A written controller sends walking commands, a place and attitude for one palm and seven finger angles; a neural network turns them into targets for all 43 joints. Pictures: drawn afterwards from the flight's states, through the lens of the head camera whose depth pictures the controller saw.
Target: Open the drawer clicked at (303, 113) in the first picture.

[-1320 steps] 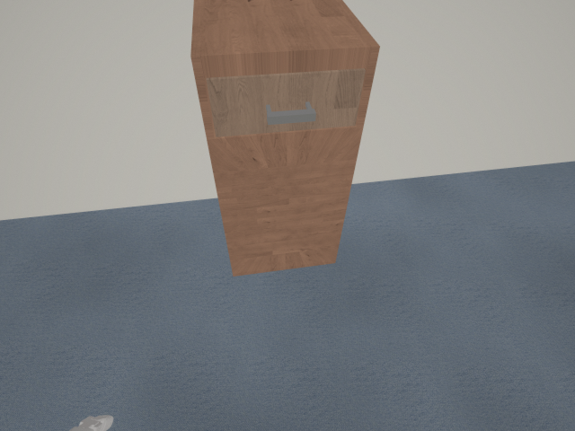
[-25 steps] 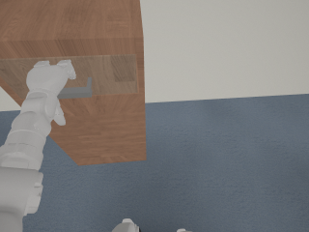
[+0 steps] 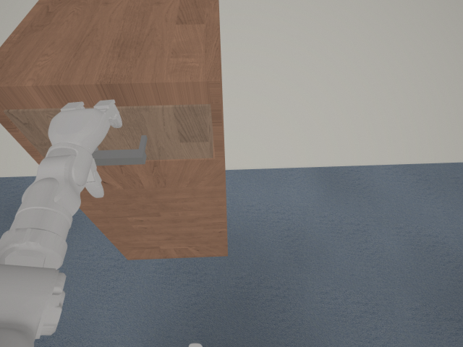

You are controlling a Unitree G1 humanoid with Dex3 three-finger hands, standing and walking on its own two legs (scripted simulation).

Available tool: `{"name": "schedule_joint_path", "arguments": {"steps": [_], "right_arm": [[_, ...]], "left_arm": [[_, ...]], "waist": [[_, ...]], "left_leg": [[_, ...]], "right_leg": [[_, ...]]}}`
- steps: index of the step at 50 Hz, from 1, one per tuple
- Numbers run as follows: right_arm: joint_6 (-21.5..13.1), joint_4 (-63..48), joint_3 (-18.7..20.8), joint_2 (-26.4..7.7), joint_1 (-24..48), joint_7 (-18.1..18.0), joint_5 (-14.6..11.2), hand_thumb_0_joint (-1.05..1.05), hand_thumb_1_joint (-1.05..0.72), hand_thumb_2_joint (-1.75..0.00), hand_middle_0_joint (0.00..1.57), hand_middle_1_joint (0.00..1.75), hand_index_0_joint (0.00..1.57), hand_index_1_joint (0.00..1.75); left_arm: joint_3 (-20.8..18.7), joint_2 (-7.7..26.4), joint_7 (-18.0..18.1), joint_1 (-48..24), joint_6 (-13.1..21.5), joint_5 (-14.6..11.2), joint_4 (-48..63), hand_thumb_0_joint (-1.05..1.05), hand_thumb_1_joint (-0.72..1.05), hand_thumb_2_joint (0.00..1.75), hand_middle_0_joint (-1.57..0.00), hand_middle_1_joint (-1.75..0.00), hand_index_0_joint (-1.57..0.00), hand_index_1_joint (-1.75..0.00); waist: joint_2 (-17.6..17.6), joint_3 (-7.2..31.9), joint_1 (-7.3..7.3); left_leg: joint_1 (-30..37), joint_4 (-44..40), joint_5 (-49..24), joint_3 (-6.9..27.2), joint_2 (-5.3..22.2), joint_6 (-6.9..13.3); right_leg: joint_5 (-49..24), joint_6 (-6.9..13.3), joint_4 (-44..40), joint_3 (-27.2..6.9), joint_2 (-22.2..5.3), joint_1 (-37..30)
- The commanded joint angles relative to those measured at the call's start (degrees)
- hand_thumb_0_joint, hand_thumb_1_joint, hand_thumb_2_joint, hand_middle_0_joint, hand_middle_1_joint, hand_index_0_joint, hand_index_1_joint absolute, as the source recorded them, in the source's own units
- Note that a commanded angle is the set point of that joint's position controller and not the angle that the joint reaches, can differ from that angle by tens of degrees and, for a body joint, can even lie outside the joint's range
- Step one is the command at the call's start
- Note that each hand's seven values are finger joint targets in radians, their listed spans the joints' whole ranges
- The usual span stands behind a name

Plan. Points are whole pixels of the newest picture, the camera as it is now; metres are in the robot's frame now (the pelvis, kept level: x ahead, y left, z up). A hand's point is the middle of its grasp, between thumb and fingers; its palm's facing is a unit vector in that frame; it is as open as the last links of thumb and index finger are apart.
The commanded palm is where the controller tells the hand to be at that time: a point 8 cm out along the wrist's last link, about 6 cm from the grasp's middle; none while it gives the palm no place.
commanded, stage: re-aim the fingers above the handle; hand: left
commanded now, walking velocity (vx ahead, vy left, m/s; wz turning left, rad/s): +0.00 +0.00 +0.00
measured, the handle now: (117, 149) +0.49 +0.25 +0.03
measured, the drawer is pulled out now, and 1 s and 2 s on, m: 0.00 0.00 0.00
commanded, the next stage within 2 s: lower the fingers behind the handle in 1.86 s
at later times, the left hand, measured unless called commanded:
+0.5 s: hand (94, 151) +0.43 +0.26 +0.08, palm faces -0.03 -0.04 -1.00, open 13.8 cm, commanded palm +0.43 +0.26 +0.14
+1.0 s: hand (95, 145) +0.45 +0.26 +0.09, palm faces -0.02 -0.02 -1.00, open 13.5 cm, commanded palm +0.44 +0.26 +0.14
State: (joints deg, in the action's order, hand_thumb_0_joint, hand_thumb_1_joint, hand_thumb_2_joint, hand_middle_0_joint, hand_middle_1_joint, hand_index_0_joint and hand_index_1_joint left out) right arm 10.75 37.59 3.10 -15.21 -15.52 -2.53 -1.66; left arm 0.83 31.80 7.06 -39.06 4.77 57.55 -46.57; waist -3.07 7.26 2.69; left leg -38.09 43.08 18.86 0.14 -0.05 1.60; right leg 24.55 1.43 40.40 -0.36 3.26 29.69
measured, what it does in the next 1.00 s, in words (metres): stands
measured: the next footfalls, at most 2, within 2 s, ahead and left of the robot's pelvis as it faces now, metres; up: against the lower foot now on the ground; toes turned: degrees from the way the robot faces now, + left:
none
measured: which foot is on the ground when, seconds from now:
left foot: down 0.00-1.00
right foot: down 0.00-1.00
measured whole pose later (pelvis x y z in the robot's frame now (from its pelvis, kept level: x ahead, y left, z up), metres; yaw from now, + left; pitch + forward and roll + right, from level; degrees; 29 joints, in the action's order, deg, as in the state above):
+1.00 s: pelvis -0.03 +0.01 +0.00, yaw +0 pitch +14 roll -2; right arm 8.9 38.8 1.8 -14.9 -20.1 -3.8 -2.3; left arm 2.4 33.0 9.2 -47.5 5.4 59.2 -55.8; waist -3.1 6.7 5.0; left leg -41.5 43.9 16.6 -0.2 -0.2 2.4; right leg 22.8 0.6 42.1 -0.5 3.1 33.5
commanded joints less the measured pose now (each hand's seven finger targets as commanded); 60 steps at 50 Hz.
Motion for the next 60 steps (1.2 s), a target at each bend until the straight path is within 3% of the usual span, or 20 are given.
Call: {"name": "schedule_joint_path", "arguments": {"steps": [1, 5, 11, 14, 16, 17, 20, 21, 26, 28, 31, 38, 41, 42, 46, 54, 55, 57, 58, 60], "right_arm": [[-0.58, -3.85, 2.77, -8.39, -4.8, -0.9, 0.19, 0.0, -0.9, -0.9, 0.2, 0.3, 0.2, 0.3], [-0.67, -3.76, 2.92, -8.45, -4.91, -0.91, 0.42, 0.0, -0.9, -0.9, 0.2, 0.3, 0.2, 0.3], [-0.48, -3.95, 2.94, -8.41, -4.68, -0.73, 0.06, 0.0, -0.9, -0.9, 0.2, 0.3, 0.2, 0.3], [-0.51, -3.81, 2.87, -8.68, -4.34, -0.94, -0.13, 0.0, -0.9, -0.9, 0.2, 0.3, 0.2, 0.3], [-0.7, -4.01, 2.95, -8.56, -4.43, -1.03, -0.26, 0.0, -0.9, -0.9, 0.2, 0.3, 0.2, 0.3], [-0.87, -4.03, 2.98, -8.56, -4.45, -1.02, -0.15, 0.0, -0.9, -0.9, 0.2, 0.3, 0.2, 0.3], [-1.24, -3.22, 3.07, -8.59, -5.09, -1.24, -0.15, 0.0, -0.9, -0.9, 0.2, 0.3, 0.2, 0.3], [-1.24, -3.3, 2.86, -8.59, -5.23, -1.33, -0.43, 0.0, -0.9, -0.9, 0.2, 0.3, 0.2, 0.3], [-2.06, -3.24, 2.61, -8.64, -5.93, -1.46, -0.34, 0.0, -0.9, -0.9, 0.2, 0.3, 0.2, 0.3], [-2.48, -2.89, 2.53, -8.63, -6.56, -1.44, -0.31, 0.0, -0.9, -0.9, 0.2, 0.3, 0.2, 0.3], [-2.61, -2.96, 2.12, -9.04, -7.17, -1.72, -0.24, 0.0, -0.9, -0.9, 0.2, 0.3, 0.2, 0.3], [-2.78, -2.71, 2.48, -8.72, -8.45, -1.32, -0.06, 0.0, -0.9, -0.9, 0.2, 0.3, 0.2, 0.3], [-2.52, -2.62, 1.97, -9.37, -8.61, -1.94, -0.13, 0.0, -0.9, -0.9, 0.2, 0.3, 0.2, 0.3], [-2.59, -2.71, 1.94, -9.19, -8.57, -1.99, -0.2, 0.0, -0.9, -0.9, 0.2, 0.3, 0.2, 0.3], [-2.96, -2.9, 1.74, -9.24, -9.05, -2.32, -0.39, 0.0, -0.9, -0.9, 0.2, 0.3, 0.2, 0.3], [-4.0, -2.73, 1.52, -9.28, -10.07, -2.57, -0.41, 0.0, -0.9, -0.9, 0.2, 0.3, 0.2, 0.3], [-4.01, -2.54, 1.38, -9.44, -10.33, -2.7, -0.4, 0.0, -0.9, -0.9, 0.2, 0.3, 0.2, 0.3], [-4.12, -2.83, 1.4, -9.45, -10.27, -2.94, -0.5, 0.0, -0.9, -0.9, 0.2, 0.3, 0.2, 0.3], [-4.19, -2.96, 1.22, -9.28, -10.11, -2.9, -0.63, 0.0, -0.9, -0.9, 0.2, 0.3, 0.2, 0.3], [-4.29, -2.71, 1.09, -9.53, -10.25, -3.11, -0.56, 0.0, -0.9, -0.9, 0.2, 0.3, 0.2, 0.3]], "left_arm": [[-6.69, 17.45, 2.6, -24.43, 0.62, 0.12, 11.19, 0.0, -0.5, 0.3, -0.3, -1.2, -0.3, -1.2], [-6.57, 17.26, 2.65, -25.16, 1.21, -0.41, 12.78, 0.0, -0.5, 0.3, -0.3, -1.2, -0.3, -1.2], [-8.16, 18.38, 2.67, -20.98, 1.15, -0.52, 11.65, 0.0, -0.5, 0.3, -0.3, -1.2, -0.3, -1.2], [-6.92, 17.73, 2.51, -21.3, 0.62, -0.48, 10.26, 0.0, -0.5, 0.3, -0.3, -1.2, -0.3, -1.2], [-7.31, 18.08, 2.43, -21.74, 1.31, -0.47, 11.8, 0.0, -0.5, 0.3, -0.3, -1.2, -0.3, -1.2], [-5.13, 15.71, 2.29, -22.2, 1.12, -0.81, 11.55, 0.0, -0.5, 0.3, -0.3, -1.2, -0.3, -1.2], [-4.73, 15.32, 2.64, -25.19, 1.48, -0.86, 11.3, 0.0, -0.5, 0.3, -0.3, -1.2, -0.3, -1.2], [-6.12, 17.3, 2.99, -24.84, 1.43, -0.15, 9.76, 0.0, -0.5, 0.3, -0.3, -1.2, -0.3, -1.2], [-5.23, 17.52, 4.1, -29.81, 0.91, 0.65, 8.7, 0.0, -0.5, 0.3, -0.3, -1.2, -0.3, -1.2], [-3.29, 15.18, 4.2, -30.9, -0.06, 0.6, 6.07, 0.0, -0.5, 0.3, -0.3, -1.2, -0.3, -1.2], [-6.23, 19.64, 3.98, -30.72, -0.84, 1.12, 2.93, 0.0, -0.5, 0.3, -0.3, -1.2, -0.3, -1.2], [-1.13, 13.27, 3.65, -34.13, -1.26, 1.14, 3.28, 0.0, -0.5, 0.3, -0.3, -1.2, -0.3, -1.2], [-5.93, 20.44, 3.76, -33.81, -1.45, 1.95, 0.92, 0.0, -0.5, 0.3, -0.3, -1.2, -0.3, -1.2], [-3.51, 17.87, 3.6, -34.11, -1.81, 1.81, -0.11, 0.0, -0.5, 0.3, -0.3, -1.2, -0.3, -1.2], [-4.67, 19.85, 3.7, -34.97, -1.52, 1.99, -0.88, 0.0, -0.5, 0.3, -0.3, -1.2, -0.3, -1.2], [-3.1, 18.91, 4.21, -37.68, -2.15, 2.2, -3.06, 0.0, -0.5, 0.3, -0.3, -1.2, -0.3, -1.2], [-4.51, 20.65, 4.11, -37.77, -2.1, 2.12, -3.9, 0.0, -0.5, 0.3, -0.3, -1.2, -0.3, -1.2], [-5.13, 21.84, 4.07, -36.94, -1.99, 2.27, -3.86, 0.0, -0.5, 0.3, -0.3, -1.2, -0.3, -1.2], [-3.41, 20.02, 3.93, -36.96, -2.22, 2.21, -4.56, 0.0, -0.5, 0.3, -0.3, -1.2, -0.3, -1.2], [-5.03, 22.16, 3.79, -37.67, -1.93, 2.13, -5.05, 0.0, -0.5, 0.3, -0.3, -1.2, -0.3, -1.2]], "waist": [[0.22, 22.23, 1.26], [-1.79, 22.49, 1.21], [0.02, 22.36, 0.04], [0.33, 18.77, 0.81], [0.53, 20.37, 0.49], [-0.88, 18.75, 1.27], [-0.17, 17.42, 2.38], [-0.19, 17.42, 1.77], [-1.43, 18.93, 2.34], [-0.57, 17.23, 3.2], [0.47, 18.85, 2.48], [-1.95, 18.25, 3.88], [0.21, 18.22, 3.02], [-0.09, 16.34, 3.8], [-0.47, 16.58, 3.57], [-0.4, 16.18, 4.67], [1.91, 16.27, 4.84], [0.7, 17.36, 4.12], [-0.27, 16.09, 4.64], [1.12, 15.87, 4.67]], "left_leg": [[20.51, -0.71, -25.39, -1.53, -1.58, 1.96], [21.09, -0.69, -26.0, -1.66, -1.47, 1.91], [19.48, -1.75, -24.51, -1.84, -1.49, 1.91], [18.07, -2.63, -20.06, -1.8, -1.36, 1.93], [19.05, -3.0, -20.5, -1.76, -1.3, 1.99], [19.69, -3.07, -19.48, -1.5, -1.37, 1.95], [20.23, -3.33, -17.75, -1.09, -0.89, 2.0], [19.66, -3.93, -16.21, -0.78, -0.9, 1.87], [20.19, -3.85, -14.89, -0.28, -0.8, 1.66], [19.58, -3.76, -13.79, -0.21, -0.69, 1.66], [17.86, -3.66, -13.62, -0.5, -0.69, 1.73], [20.62, -3.33, -14.36, 0.07, -0.32, 1.41], [17.6, -3.62, -13.04, 0.04, -0.42, 1.6], [16.88, -3.72, -11.39, -0.11, -0.55, 1.67], [16.28, -4.02, -9.68, 0.02, -0.4, 1.6], [14.69, -3.67, -5.91, 0.11, -0.37, 1.65], [13.77, -3.62, -5.9, 0.19, -0.26, 1.82], [13.22, -3.49, -6.03, -0.22, -0.46, 1.78], [13.23, -3.6, -4.99, -0.3, -0.57, 1.76], [12.27, -3.59, -4.69, -0.26, -0.37, 1.86]], "right_leg": [[-30.87, 0.17, -4.03, -0.39, 0.7, -2.56], [-31.31, 0.54, -3.97, -0.33, 0.7, -2.97], [-30.97, 0.18, -4.31, -0.49, 0.76, -4.54], [-26.37, 0.35, -5.17, -0.23, 0.74, -2.9], [-26.39, 0.22, -5.34, -0.43, 0.74, -3.5], [-24.58, 0.53, -5.58, -0.02, 0.81, -1.94], [-21.05, 0.59, -6.22, 0.16, 0.78, 0.08], [-19.1, 0.39, -6.18, 0.13, 0.88, 0.85], [-16.66, 0.55, -5.66, 0.26, 0.85, 2.44], [-15.49, 0.5, -5.94, 0.58, 0.8, 3.94], [-16.03, 0.35, -5.7, 0.21, 0.66, 2.06], [-14.39, 0.62, -5.58, 1.01, 0.98, 6.39], [-14.18, 0.51, -5.48, 0.56, 0.85, 4.29], [-13.01, 0.48, -5.95, 0.6, 0.79, 5.31], [-11.3, 0.39, -5.86, 0.46, 0.73, 5.85], [-8.69, 0.13, -5.84, 0.31, 0.6, 7.7], [-8.87, 0.02, -6.1, 0.25, 0.5, 6.56], [-9.16, -0.02, -5.87, 0.01, 0.44, 5.82], [-8.31, -0.03, -6.16, 0.02, 0.49, 6.92], [-8.09, -0.12, -6.27, -0.11, 0.38, 6.39]]}}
